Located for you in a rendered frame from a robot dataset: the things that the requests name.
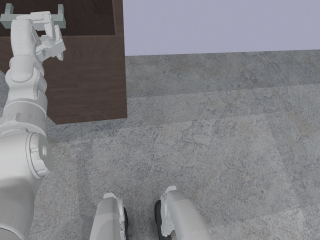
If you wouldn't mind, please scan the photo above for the robot right foot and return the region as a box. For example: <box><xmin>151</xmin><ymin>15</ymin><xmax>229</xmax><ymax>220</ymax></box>
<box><xmin>154</xmin><ymin>200</ymin><xmax>172</xmax><ymax>240</ymax></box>

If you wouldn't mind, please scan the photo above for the left robot upper arm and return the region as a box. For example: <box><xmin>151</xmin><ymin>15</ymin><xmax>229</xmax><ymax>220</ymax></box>
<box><xmin>0</xmin><ymin>132</ymin><xmax>55</xmax><ymax>240</ymax></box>

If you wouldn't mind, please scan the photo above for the cabinet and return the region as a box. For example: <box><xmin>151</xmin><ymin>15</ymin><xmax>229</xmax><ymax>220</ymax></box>
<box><xmin>0</xmin><ymin>0</ymin><xmax>128</xmax><ymax>125</ymax></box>

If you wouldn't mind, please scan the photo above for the left robot hand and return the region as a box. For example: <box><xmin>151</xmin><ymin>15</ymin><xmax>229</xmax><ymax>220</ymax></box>
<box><xmin>10</xmin><ymin>11</ymin><xmax>66</xmax><ymax>65</ymax></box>

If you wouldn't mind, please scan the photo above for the left robot forearm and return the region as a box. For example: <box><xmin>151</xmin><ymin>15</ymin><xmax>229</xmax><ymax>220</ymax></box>
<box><xmin>0</xmin><ymin>55</ymin><xmax>48</xmax><ymax>138</ymax></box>

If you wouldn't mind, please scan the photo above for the handle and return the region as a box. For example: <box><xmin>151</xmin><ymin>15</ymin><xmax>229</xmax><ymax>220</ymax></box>
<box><xmin>0</xmin><ymin>3</ymin><xmax>66</xmax><ymax>29</ymax></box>

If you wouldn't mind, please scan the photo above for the drawer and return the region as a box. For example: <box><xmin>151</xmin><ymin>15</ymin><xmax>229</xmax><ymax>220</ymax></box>
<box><xmin>0</xmin><ymin>0</ymin><xmax>115</xmax><ymax>37</ymax></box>

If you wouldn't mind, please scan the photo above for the right robot shin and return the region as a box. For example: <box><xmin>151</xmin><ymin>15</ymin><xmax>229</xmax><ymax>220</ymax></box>
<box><xmin>160</xmin><ymin>185</ymin><xmax>177</xmax><ymax>236</ymax></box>

